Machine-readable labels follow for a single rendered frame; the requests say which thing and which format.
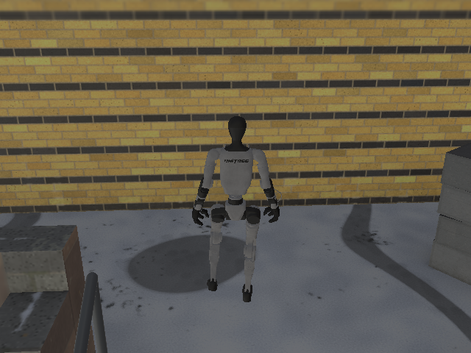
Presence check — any robot left shin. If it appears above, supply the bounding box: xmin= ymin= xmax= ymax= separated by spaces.
xmin=209 ymin=232 xmax=220 ymax=282

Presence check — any robot head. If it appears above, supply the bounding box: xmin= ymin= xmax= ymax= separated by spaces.
xmin=224 ymin=116 xmax=249 ymax=151

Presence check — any right robot forearm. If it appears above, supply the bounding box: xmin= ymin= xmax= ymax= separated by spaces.
xmin=263 ymin=178 xmax=278 ymax=209

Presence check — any robot left hand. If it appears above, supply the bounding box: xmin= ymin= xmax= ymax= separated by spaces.
xmin=192 ymin=208 xmax=209 ymax=226

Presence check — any robot right hand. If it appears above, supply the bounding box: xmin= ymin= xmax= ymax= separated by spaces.
xmin=263 ymin=206 xmax=280 ymax=223

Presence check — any left robot forearm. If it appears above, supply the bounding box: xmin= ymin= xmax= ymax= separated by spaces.
xmin=194 ymin=177 xmax=209 ymax=210

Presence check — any robot left upper arm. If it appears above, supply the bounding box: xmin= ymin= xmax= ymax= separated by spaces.
xmin=202 ymin=148 xmax=222 ymax=189

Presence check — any robot right upper arm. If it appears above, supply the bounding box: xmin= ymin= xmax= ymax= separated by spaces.
xmin=252 ymin=149 xmax=271 ymax=189

